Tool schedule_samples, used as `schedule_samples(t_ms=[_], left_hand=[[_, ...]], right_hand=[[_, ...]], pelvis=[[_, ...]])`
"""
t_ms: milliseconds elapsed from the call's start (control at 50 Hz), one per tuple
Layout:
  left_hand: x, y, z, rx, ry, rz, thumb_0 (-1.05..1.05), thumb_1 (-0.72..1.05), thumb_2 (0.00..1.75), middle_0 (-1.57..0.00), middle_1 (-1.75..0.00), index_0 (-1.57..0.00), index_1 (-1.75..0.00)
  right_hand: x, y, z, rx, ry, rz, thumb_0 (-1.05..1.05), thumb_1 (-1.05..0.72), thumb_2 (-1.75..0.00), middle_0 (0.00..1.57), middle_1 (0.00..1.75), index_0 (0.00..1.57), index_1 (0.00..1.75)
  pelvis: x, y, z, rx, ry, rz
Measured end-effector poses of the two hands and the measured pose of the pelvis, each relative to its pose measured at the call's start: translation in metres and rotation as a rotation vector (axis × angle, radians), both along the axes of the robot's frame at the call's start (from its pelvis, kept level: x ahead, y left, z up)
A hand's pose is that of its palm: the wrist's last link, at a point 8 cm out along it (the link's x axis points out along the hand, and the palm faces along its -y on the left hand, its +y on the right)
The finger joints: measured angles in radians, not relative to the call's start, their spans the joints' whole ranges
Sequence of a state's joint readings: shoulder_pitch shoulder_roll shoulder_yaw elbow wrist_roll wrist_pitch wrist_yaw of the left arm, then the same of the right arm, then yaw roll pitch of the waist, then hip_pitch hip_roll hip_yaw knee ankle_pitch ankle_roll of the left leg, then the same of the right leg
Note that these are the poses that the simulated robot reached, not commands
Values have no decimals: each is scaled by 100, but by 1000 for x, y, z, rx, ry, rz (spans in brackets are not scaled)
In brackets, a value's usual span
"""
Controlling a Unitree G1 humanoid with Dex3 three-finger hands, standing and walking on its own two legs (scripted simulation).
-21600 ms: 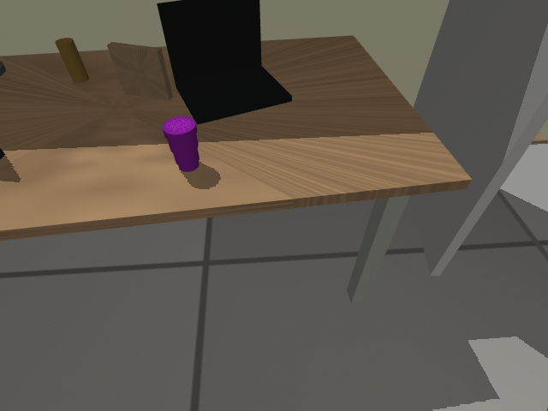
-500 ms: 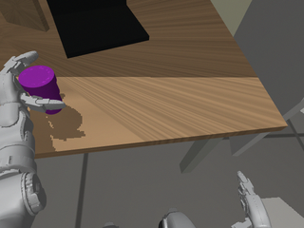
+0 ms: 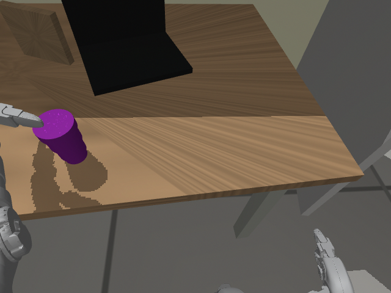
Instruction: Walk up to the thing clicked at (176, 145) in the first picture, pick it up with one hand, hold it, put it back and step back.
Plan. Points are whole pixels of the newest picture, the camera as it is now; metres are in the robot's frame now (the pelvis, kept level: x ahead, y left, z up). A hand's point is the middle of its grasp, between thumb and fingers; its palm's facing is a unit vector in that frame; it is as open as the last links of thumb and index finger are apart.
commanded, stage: rise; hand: left
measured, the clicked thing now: (65, 140) +0.46 +0.24 +0.05
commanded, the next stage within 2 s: sink last in 0.10 s
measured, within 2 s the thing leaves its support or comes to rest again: neither
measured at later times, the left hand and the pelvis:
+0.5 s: hand out of the picture +0.39 +0.38 +0.12, palm faces +0.44 -0.81 -0.38, open 17.6 cm; pelvis +0.02 +0.01 +0.03, yaw +1 degrees
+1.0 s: hand out of the picture +0.19 +0.23 +0.16, palm faces +0.33 -0.84 -0.43, open 17.5 cm; pelvis +0.02 -0.01 +0.04, yaw +3 degrees
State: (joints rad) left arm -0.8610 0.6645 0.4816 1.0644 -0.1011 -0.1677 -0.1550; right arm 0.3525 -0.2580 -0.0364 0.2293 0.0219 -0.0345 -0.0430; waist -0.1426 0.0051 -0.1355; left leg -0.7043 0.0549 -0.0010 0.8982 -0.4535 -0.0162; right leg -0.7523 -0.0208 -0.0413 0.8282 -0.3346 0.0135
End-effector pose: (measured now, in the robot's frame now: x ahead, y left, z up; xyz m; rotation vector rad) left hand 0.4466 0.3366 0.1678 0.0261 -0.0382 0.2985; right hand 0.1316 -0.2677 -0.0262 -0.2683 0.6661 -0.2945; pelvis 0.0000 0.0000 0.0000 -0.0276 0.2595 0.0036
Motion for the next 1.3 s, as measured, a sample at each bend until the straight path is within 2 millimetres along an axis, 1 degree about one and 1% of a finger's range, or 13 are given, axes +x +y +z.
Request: schedule_samples(t_ms=[80,140,220,340,420,520,640,720,800,960,1020,1100,1300], left_hand=[[-5,15,9,0,45,-3,-2,-61,1,-6,-7,-9,-5],[-13,28,-1,82,173,29,-2,-60,2,-6,-6,-9,-5],[-30,47,-14,117,293,98,-2,-59,2,-6,-7,-9,-6],[-58,77,-23,153,368,220,-2,-59,2,-8,-6,-9,-6],[-77,84,-23,202,375,259,-2,-59,2,-8,-5,-8,-5],[-104,67,-24,269,338,231,-2,-59,1,-8,-4,-8,-5],[-153,20,-25,319,251,149,-2,-58,1,-8,-4,-8,-4],[-193,-7,-16,335,202,126,-2,-57,1,-8,-4,-8,-4],[-230,-26,-5,357,176,123,-2,-56,0,-8,-4,-9,-4],[-285,-64,12,390,150,77,-2,-55,1,-7,-5,-8,-4],[-297,-69,16,408,135,73,-2,-55,1,-7,-5,-8,-5],[-306,-67,19,429,110,92,-2,-55,1,-7,-5,-8,-5],[-316,-42,20,479,84,153,-2,-55,3,-7,-6,-7,-6]], right_hand=[[4,6,-9,36,18,4,-1,54,-5,6,5,5,5],[6,14,-14,72,39,18,-1,54,-5,6,5,5,5],[8,21,-17,104,75,41,-1,54,-6,6,5,5,5],[16,25,-13,105,93,61,-1,51,-7,6,6,6,5],[25,22,-7,94,70,74,-1,50,-7,6,6,6,5],[34,25,-7,112,57,92,-1,49,-7,6,5,5,5],[42,29,-12,152,54,72,-1,49,-7,6,5,6,5],[46,22,-15,147,61,41,-1,49,-7,7,5,6,5],[49,16,-19,140,80,39,-1,49,-7,6,5,5,5],[57,14,-18,152,33,59,-1,50,-6,6,5,5,5],[55,10,-16,151,21,61,-1,51,-6,6,5,6,5],[47,7,-16,147,22,65,-1,51,-6,6,5,5,5],[24,-3,-14,124,38,53,-1,51,-6,6,5,6,5]], pelvis=[[3,2,3,2,-2,-1],[5,3,7,5,-11,-3],[8,5,13,8,-22,0],[12,6,19,5,-45,6],[17,8,23,2,-64,7],[24,9,28,0,-94,11],[31,9,32,5,-139,11],[33,6,33,10,-167,14],[33,1,34,16,-195,23],[25,-8,36,30,-237,39],[20,-12,36,37,-252,45],[13,-17,37,44,-269,48],[-1,-22,41,47,-298,43]])
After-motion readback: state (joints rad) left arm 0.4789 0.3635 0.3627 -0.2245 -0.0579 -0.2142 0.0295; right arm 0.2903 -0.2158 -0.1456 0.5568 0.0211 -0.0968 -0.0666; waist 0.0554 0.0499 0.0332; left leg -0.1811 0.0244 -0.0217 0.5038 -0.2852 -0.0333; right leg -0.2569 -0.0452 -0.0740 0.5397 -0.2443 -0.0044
